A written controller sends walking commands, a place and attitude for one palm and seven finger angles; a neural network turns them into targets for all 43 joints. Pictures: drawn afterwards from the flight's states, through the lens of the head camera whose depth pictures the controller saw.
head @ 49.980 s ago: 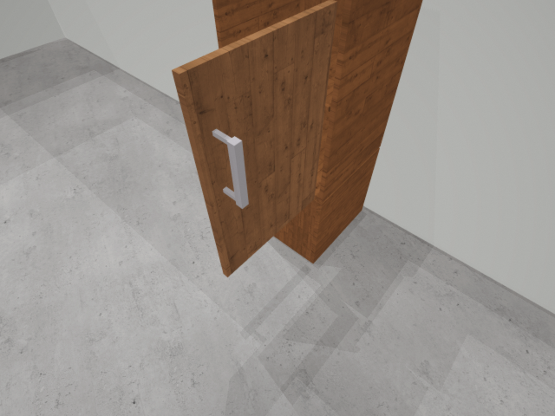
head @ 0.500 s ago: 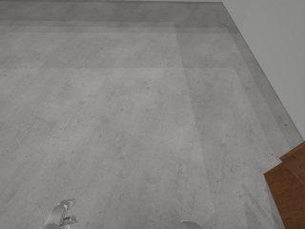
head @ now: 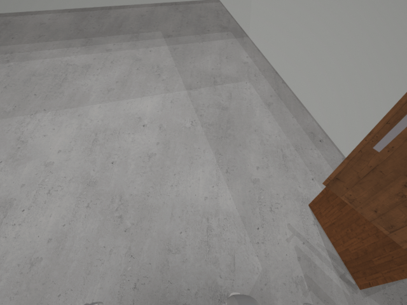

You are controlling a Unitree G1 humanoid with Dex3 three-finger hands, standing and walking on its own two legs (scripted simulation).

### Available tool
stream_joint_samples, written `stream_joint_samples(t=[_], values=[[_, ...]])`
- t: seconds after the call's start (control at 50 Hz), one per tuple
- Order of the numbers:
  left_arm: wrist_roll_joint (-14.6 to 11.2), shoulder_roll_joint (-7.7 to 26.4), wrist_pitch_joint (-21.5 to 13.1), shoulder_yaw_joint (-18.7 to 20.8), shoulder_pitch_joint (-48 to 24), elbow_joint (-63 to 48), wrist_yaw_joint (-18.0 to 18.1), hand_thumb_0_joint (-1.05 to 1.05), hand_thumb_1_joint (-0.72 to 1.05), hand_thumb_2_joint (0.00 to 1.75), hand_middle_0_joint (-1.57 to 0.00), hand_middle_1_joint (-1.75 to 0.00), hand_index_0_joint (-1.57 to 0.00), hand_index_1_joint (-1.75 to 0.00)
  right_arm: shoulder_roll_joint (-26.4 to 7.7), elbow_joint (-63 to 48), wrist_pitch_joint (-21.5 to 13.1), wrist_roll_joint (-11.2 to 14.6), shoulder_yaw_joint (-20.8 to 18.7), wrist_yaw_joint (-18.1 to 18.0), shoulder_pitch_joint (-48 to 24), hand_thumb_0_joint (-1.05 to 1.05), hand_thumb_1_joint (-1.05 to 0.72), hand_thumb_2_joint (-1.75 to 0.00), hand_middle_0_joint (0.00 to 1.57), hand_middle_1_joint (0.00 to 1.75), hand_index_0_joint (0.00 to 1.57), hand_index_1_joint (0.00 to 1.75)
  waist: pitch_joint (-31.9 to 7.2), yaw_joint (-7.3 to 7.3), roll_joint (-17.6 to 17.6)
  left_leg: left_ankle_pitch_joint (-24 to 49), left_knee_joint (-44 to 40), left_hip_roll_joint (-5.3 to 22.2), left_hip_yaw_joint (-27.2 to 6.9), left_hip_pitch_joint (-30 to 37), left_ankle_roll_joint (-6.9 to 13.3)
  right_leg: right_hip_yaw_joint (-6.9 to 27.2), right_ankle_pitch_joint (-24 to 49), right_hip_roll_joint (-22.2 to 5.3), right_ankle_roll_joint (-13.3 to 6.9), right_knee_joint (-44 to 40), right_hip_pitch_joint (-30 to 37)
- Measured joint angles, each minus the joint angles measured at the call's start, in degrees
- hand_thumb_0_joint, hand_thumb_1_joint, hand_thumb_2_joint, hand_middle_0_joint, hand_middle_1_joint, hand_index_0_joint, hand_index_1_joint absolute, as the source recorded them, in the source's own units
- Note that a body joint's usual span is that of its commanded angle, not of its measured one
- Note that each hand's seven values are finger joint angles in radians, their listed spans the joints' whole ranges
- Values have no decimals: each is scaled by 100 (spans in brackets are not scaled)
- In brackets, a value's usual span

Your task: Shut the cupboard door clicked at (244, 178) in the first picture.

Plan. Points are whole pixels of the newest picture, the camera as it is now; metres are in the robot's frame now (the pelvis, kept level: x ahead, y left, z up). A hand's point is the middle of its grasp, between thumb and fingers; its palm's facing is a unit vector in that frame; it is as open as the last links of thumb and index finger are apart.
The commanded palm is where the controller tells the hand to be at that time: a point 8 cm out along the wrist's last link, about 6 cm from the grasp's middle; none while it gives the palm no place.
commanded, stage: turn to face it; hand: left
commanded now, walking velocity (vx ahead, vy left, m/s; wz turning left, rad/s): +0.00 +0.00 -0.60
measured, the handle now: (401, 124) +0.55 -0.45 +0.05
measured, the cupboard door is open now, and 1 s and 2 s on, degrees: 23 23 23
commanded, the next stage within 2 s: take the last steps up to it in 1.20 s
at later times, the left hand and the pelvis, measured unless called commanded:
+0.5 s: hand (134, 296) +0.15 +0.15 -0.16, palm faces -0.27 -0.93 -0.24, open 7.4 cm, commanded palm none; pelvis +0.02 -0.02 +0.00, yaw -17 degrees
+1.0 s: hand (180, 255) +0.24 +0.07 -0.15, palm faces -0.55 -0.79 -0.28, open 7.4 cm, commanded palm none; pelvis +0.02 -0.04 -0.01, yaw -34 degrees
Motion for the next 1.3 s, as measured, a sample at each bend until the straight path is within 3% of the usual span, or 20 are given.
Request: stream_joint_samples(t=[0.08,0.18,0.22,0.24,0.28,0.32,0.36,0.46,0.54,0.58,0.64,0.7,0.82,0.88,0.92,0.98,1.06,1.14,1.24,1.3], values=[[-14,72,17,70,-23,-4,-57,1,91,90,-20,-30,-20,-30,-8,53,30,-29,-1,-26,86,0,-91,-90,20,30,20,30,61,22,154,94,-326,241,217,295,-43,-446,1,-200,86,253,20],[-16,99,-19,63,-91,-59,-74,1,91,90,-20,-29,-20,-30,-144,145,75,-16,-94,12,142,0,-91,-90,20,30,20,30,90,-39,369,-71,-150,508,528,371,-188,-654,335,-289,3,-1026,598],[-8,128,-91,40,-82,-118,-82,1,91,90,-20,-29,-20,-30,-225,168,109,17,-145,35,209,0,-90,-90,20,30,20,30,39,-52,408,-287,217,592,632,260,-279,-684,1019,-306,-100,-1934,1012],[9,143,-166,33,-79,-133,-60,1,91,90,-20,-30,-20,-30,-270,187,146,42,-178,48,221,0,-90,-90,20,30,20,30,7,-38,398,-593,630,581,607,96,-305,-597,1348,-321,-225,-2105,1047],[-2,41,-247,-23,-131,-89,18,1,91,90,-20,-29,-20,-30,-418,279,289,71,-243,21,121,0,-91,-90,20,30,20,30,57,-60,577,-1163,1746,438,136,-345,-315,-559,1097,-218,-314,-1864,949],[-5,-38,-252,-66,-96,-87,79,1,91,90,-20,-29,-20,-30,-492,346,373,78,-279,-1,7,0,-91,-90,20,30,20,30,56,-58,610,-1134,2612,224,-118,-742,-332,-440,999,-168,-315,-1982,971],[4,-72,-225,-90,-56,-71,120,1,91,90,-20,-30,-20,-30,-497,333,358,74,-280,17,-77,0,-91,-90,20,30,20,30,44,-61,536,-900,2861,95,-162,-967,-364,-286,1132,-150,-288,-2228,1021],[25,-80,-206,-136,28,-25,128,1,91,90,-21,-30,-20,-30,-400,172,269,100,-232,49,-179,0,-91,-90,20,30,20,30,-14,-34,290,-700,1946,-98,-190,-895,-406,81,1343,-106,-264,-2536,1069],[18,-48,-152,-110,60,5,117,1,91,90,-21,-30,-20,-30,-295,65,185,133,-174,38,-219,0,-91,-90,20,30,20,30,-73,14,133,-331,600,-231,-222,-415,-356,378,1278,-15,-159,-2384,962],[-28,-18,-94,-81,74,9,106,1,91,90,-21,-30,-20,-30,-267,11,79,103,-128,27,-178,0,-91,-90,20,30,20,30,-142,0,113,-4,-44,-207,-224,-187,-158,468,998,80,-122,-2012,758],[-5,94,-34,-18,-19,51,57,1,91,90,-21,-30,-20,-30,-140,-20,11,18,-23,4,-109,0,-91,-90,20,30,20,30,-69,1,6,-20,33,-109,1,-103,92,188,5,62,-57,-423,249],[-9,159,-20,39,-105,33,-3,1,91,90,-20,-30,-20,-30,-64,-3,2,-16,31,-23,29,0,-91,-90,20,30,20,30,-12,2,41,72,-256,46,170,157,92,-160,-42,-69,56,586,-29],[-15,149,11,54,-275,-54,-53,1,91,90,-20,-29,-20,-30,-85,158,43,-25,-22,-7,232,0,-91,-90,20,30,20,30,49,-76,253,67,-417,348,532,427,-27,-497,161,-329,73,-230,263],[-11,112,-35,17,-357,-75,-55,1,91,90,-20,-29,-20,-30,-165,260,77,-17,-89,22,327,0,-91,-90,20,30,20,30,51,-157,372,-98,-178,484,690,413,-132,-595,467,-335,-18,-1180,672],[-1,125,-128,-28,-340,-131,-53,1,91,90,-20,-29,-20,-30,-225,309,113,23,-137,48,445,0,-90,-90,20,30,20,30,-24,-182,367,-317,199,527,792,297,-228,-605,1199,-367,-180,-2108,1088],[-6,-53,-291,-120,-374,-61,57,1,91,90,-20,-29,-20,-30,-419,474,289,71,-225,12,364,0,-91,-90,20,30,20,30,6,-221,613,-1245,1719,365,214,-318,-298,-572,973,-257,-329,-1946,1019],[-9,-207,-276,-194,-236,24,164,1,91,90,-20,-30,-20,-30,-454,562,351,74,-249,2,226,0,-91,-90,20,30,20,30,-43,-228,589,-912,2892,62,-96,-945,-352,-390,1140,-217,-292,-2336,1176],[15,-259,-254,-223,-110,147,176,1,91,90,-21,-30,-20,-30,-335,512,300,72,-217,46,200,0,-91,-90,20,30,20,30,-140,-213,432,-634,2354,-26,-120,-964,-368,-261,1297,-191,-308,-2640,1305],[21,-271,-232,-186,29,271,174,1,91,90,-21,-30,-20,-30,-154,493,223,94,-152,36,152,0,-91,-90,20,30,20,30,-207,-92,240,-374,869,-147,-138,-427,-297,-75,1255,-120,-242,-2588,1295],[-31,-238,-164,-145,123,350,172,1,91,90,-21,-30,-20,-30,-65,490,96,70,-93,8,163,0,-91,-90,20,30,20,30,-266,-85,157,135,-12,-170,-131,-49,-59,24,1051,-49,-169,-2232,1128]])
